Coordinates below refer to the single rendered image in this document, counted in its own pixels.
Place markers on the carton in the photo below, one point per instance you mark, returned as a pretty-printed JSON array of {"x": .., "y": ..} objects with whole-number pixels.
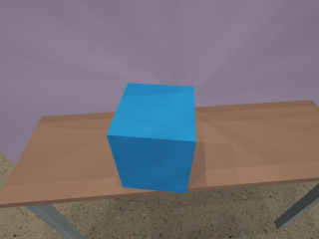
[{"x": 153, "y": 137}]

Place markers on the table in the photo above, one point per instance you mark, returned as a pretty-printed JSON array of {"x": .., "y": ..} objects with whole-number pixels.
[{"x": 68, "y": 158}]

